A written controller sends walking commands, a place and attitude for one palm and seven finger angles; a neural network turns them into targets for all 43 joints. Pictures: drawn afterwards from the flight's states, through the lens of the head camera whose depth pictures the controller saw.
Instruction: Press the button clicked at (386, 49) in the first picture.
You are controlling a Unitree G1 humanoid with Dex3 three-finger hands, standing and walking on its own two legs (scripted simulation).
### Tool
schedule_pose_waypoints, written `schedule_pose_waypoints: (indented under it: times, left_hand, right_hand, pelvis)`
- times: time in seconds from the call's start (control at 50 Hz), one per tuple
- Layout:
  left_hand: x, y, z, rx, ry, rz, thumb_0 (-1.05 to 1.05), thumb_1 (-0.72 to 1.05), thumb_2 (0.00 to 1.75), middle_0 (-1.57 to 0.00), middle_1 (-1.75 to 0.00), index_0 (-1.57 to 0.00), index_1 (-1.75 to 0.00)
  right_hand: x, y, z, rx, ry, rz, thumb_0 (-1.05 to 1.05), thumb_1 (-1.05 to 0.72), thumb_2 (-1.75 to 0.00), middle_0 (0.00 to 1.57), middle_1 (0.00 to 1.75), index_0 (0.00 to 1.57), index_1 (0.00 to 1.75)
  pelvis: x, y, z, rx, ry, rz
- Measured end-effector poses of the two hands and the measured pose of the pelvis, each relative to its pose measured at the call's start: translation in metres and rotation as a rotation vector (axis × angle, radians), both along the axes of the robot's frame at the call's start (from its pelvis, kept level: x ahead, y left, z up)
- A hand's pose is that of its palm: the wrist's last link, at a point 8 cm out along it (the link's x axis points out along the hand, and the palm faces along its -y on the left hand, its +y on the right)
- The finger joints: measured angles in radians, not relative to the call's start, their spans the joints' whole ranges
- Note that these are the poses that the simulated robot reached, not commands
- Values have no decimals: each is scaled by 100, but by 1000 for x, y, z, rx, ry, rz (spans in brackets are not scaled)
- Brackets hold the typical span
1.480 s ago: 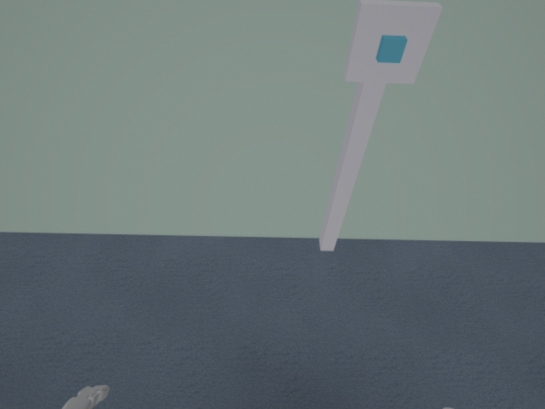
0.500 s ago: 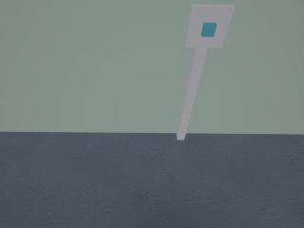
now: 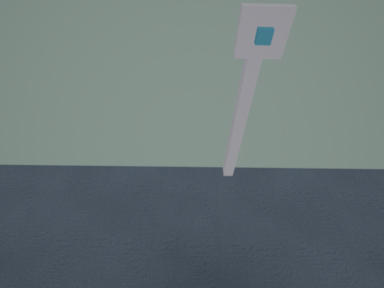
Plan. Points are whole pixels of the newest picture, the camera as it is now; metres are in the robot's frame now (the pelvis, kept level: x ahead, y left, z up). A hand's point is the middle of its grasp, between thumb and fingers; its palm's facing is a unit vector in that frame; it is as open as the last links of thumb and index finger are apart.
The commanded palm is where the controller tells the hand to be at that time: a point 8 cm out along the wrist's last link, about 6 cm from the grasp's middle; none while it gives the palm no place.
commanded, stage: look at it before walking up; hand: left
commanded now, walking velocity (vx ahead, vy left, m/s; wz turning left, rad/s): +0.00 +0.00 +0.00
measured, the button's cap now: (263, 35) +0.89 -0.20 +0.14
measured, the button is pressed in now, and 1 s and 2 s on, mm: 0 0 0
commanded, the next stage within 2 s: walk to a spot facing it in 0.16 s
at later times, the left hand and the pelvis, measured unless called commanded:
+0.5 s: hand out of the picture +0.07 +0.23 -0.17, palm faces -0.10 -0.95 -0.30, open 7.4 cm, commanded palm none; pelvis +0.00 +0.00 -0.01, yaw -5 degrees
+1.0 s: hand out of the picture +0.08 +0.16 -0.17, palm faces -0.27 -0.93 -0.24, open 7.4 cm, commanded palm none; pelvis -0.02 -0.02 +0.00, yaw -20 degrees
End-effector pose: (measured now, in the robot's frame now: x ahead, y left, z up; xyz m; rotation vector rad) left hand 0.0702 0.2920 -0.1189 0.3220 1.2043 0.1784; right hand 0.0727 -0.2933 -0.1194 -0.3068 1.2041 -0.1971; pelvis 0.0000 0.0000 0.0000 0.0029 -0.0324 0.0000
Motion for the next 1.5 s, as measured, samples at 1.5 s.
schedule_pose_waypoints:
  times: [1.5]
  left_hand:
    - [134, -44, -32, -139, 76, -564, 0, 91, 90, -20, -30, -19, -30]
  right_hand:
    - [-186, 141, 9, 16, -30, -713, 1, -91, -90, 20, 30, 20, 30]
  pelvis:
    - [-4, 71, -2, -47, 37, -666]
